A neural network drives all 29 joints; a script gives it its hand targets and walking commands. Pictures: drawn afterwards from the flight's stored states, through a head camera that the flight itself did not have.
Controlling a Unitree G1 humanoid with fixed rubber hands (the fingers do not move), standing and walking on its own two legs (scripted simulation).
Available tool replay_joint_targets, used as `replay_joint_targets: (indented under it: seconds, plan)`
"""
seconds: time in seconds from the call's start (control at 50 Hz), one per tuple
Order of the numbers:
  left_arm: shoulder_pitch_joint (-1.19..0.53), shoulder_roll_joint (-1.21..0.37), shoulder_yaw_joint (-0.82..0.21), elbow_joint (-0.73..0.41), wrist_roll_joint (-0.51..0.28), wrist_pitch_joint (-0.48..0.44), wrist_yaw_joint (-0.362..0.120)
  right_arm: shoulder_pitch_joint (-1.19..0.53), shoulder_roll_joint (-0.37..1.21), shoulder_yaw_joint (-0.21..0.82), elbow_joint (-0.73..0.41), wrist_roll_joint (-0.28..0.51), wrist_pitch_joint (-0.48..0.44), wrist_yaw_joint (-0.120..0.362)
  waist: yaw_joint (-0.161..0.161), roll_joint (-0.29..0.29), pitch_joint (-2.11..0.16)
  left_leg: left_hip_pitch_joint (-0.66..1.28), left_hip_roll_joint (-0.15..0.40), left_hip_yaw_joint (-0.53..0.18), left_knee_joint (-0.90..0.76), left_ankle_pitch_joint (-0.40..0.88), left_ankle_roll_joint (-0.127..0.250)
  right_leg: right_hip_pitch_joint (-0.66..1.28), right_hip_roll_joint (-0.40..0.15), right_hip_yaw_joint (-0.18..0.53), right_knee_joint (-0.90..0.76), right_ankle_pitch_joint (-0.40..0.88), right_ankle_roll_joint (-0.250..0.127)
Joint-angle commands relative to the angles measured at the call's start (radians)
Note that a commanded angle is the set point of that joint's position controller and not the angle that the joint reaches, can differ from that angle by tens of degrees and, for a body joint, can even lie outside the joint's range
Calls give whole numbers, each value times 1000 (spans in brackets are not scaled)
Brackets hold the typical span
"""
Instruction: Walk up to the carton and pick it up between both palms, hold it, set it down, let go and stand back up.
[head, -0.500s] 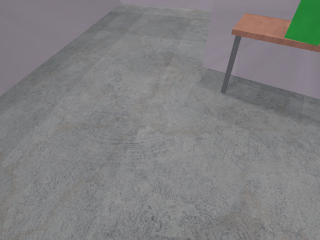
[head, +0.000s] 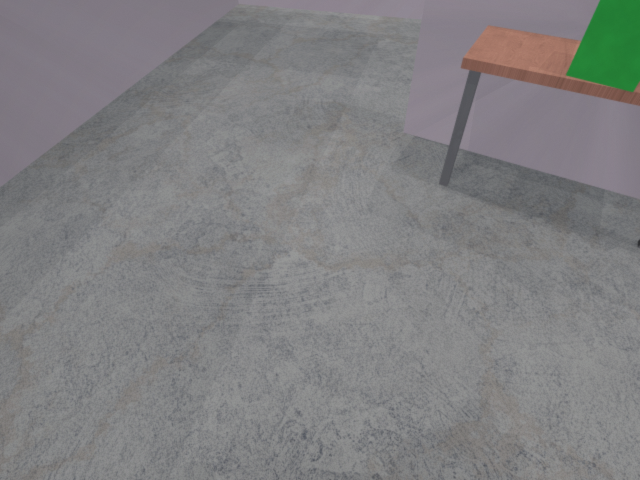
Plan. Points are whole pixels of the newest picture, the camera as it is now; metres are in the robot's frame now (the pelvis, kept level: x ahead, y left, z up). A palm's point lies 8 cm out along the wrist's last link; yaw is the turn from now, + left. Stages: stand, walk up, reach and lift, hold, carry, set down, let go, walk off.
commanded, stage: stand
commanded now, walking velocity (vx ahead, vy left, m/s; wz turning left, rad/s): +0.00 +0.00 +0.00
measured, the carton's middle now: (624, 35) +1.40 -1.02 -0.03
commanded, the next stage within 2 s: none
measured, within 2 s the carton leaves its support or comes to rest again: neither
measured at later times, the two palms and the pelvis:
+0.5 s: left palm out of the picture -0.04 +0.20 -0.15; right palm out of the picture -0.04 -0.19 -0.15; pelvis -0.01 +0.01 +0.00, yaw +0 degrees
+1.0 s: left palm out of the picture -0.04 +0.20 -0.15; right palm out of the picture -0.04 -0.20 -0.15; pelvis +0.00 +0.00 +0.00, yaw +0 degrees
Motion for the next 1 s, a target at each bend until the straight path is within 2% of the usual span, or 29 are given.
replay_joint_targets:
  seconds: [0.0,0.08,0.12,0.2,0.32,0.36,0.38,0.4,0.44,0.5,0.52,0.56,0.64,0.7,0.72,0.82,0.86,0.9,0.92,0.98]
  plan:
    - [65,77,13,-6,-3,-8,7,59,-69,-12,-6,-2,-8,-5,1,-15,40,-5,64,-69,-78,128,27,-49,-61,66,-81,105,-29]
    - [78,70,12,10,-1,-7,9,66,-69,-10,1,-2,-11,-7,6,-7,35,-20,66,-73,-85,124,28,-22,-62,63,-77,114,-26]
    - [76,62,8,13,1,-5,8,78,-80,-12,8,-1,-8,-11,3,-25,55,-31,69,-77,-93,120,28,-29,-62,61,-80,112,-23]
    - [85,72,8,23,0,-3,10,71,-53,-4,10,-1,-7,-10,7,17,69,-45,60,-72,-105,80,24,-36,-60,66,-85,88,-22]
    - [78,53,2,34,-1,-2,9,71,-64,-5,3,2,-8,-7,1,-12,53,-31,70,-91,-118,58,33,-41,-59,61,-83,82,-19]
    - [79,53,3,32,0,-4,8,81,-64,-4,11,2,-10,-9,5,-13,46,-39,68,-92,-120,61,32,-23,-62,58,-81,80,-24]
    - [95,50,1,35,-3,-5,7,79,-73,-5,10,2,-9,-11,11,12,51,-41,69,-96,-128,60,34,-29,-63,61,-81,88,-22]
    - [94,52,1,43,0,-3,9,79,-77,-7,7,-1,-12,-9,3,-7,52,-31,69,-94,-126,49,31,-34,-62,60,-82,83,-20]
    - [105,60,4,44,1,-2,7,73,-69,-6,5,1,-10,-9,12,0,52,-27,67,-88,-124,53,29,-41,-60,62,-86,78,-21]
    - [96,61,2,41,-4,-3,8,93,-57,-3,7,1,-6,-10,2,-4,69,-36,65,-94,-128,36,31,-58,-58,57,-93,65,-18]
    - [89,57,2,42,-2,-6,8,87,-49,-2,11,0,-4,-11,3,12,76,-29,64,-87,-126,44,29,-63,-64,60,-94,65,-20]
    - [100,51,-2,43,1,-6,8,93,-51,-2,10,-1,-4,-9,4,-9,72,-24,66,-85,-122,60,30,-65,-65,64,-93,80,-21]
    - [115,49,-2,48,-1,-8,9,93,-68,-5,10,2,-10,-8,3,13,35,-13,63,-81,-122,53,29,-40,-65,67,-95,78,-20]
    - [114,48,-1,48,-2,-7,7,95,-58,-2,6,1,-9,-8,3,-33,45,-22,69,-88,-117,75,30,-43,-59,61,-90,88,-23]
    - [126,43,-4,51,-1,-8,9,97,-61,-3,7,1,-8,-9,8,-13,46,-19,66,-77,-112,78,29,-46,-65,62,-96,95,-21]
    - [112,42,-2,42,0,-6,7,95,-56,0,7,1,-7,-8,4,-1,72,-55,62,-76,-117,52,26,-46,-64,62,-94,82,-21]
    - [126,40,-6,46,-2,-5,9,105,-58,-2,5,2,-9,-7,1,-12,79,-35,64,-79,-121,65,28,-66,-65,65,-96,86,-21]
    - [127,58,2,43,-3,-8,6,102,-51,3,8,2,-10,-7,8,3,59,-36,63,-75,-117,63,27,-48,-65,69,-94,80,-23]
    - [114,59,2,41,-2,-8,6,95,-55,1,2,3,-12,-5,-1,-9,62,-36,64,-81,-113,82,31,-50,-66,66,-96,89,-25]
    - [128,51,2,44,0,-10,9,102,-61,-2,6,2,-14,-7,4,-20,60,-27,66,-75,-108,98,27,-48,-68,68,-95,98,-26]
